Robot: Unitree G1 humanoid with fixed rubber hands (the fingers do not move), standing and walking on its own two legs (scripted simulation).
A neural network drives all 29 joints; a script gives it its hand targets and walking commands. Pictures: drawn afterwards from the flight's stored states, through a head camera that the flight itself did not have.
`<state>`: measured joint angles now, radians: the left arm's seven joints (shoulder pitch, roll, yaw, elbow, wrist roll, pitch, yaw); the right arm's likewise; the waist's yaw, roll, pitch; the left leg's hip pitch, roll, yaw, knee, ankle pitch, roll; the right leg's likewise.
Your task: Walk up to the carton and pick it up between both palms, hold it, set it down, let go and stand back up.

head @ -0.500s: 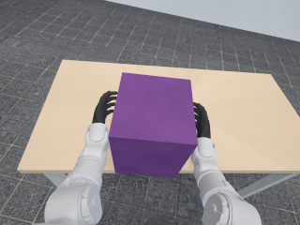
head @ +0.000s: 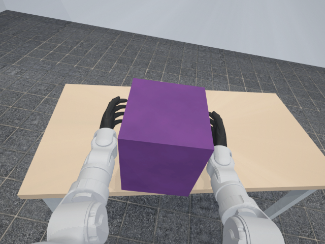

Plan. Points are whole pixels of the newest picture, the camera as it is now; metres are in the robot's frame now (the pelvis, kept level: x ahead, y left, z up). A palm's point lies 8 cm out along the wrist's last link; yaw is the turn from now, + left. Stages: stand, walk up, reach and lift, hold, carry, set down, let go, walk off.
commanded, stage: reach and lift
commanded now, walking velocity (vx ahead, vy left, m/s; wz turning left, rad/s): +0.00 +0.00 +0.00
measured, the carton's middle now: (161, 140) +0.40 +0.01 +0.04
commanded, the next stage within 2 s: hold in 1.84 s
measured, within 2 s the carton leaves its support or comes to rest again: neither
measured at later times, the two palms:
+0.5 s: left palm (102, 114) +0.37 +0.17 +0.14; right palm (222, 132) +0.36 -0.12 +0.14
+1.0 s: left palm (105, 108) +0.36 +0.15 +0.18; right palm (233, 130) +0.34 -0.14 +0.16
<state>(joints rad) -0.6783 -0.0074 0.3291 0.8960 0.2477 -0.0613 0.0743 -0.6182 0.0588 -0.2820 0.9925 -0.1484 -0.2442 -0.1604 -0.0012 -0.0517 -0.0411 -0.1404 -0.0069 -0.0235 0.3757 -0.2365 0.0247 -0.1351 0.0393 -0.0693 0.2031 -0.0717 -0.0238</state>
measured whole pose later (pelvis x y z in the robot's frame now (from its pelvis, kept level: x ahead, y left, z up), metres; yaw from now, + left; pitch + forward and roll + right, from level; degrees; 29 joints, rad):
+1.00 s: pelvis -0.02 +0.02 +0.00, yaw +0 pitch -10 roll -2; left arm -0.64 -0.06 0.27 0.24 0.34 0.61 0.05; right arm -0.65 -0.01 -0.09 0.61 0.11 0.22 -0.14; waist -0.10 -0.07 0.07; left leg 0.02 -0.03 -0.01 0.40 -0.25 0.05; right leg 0.02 0.02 -0.06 0.25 -0.09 0.00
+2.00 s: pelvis -0.02 +0.01 +0.00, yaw +2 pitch -11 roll -2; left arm -0.69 -0.04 0.31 0.21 0.35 0.70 0.00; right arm -0.73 0.00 -0.10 0.61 0.12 0.30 -0.16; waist -0.10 -0.05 0.07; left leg 0.03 -0.03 -0.04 0.41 -0.24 0.04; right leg 0.04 0.02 -0.09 0.26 -0.10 -0.01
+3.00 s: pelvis -0.02 +0.00 +0.00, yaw +1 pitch -12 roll -1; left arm -0.72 -0.02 0.34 0.14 0.37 0.80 -0.04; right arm -0.78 -0.01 -0.06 0.56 0.17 0.40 -0.20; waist -0.10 -0.05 0.06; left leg 0.06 -0.02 -0.04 0.38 -0.23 0.03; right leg 0.05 0.02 -0.09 0.27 -0.11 -0.02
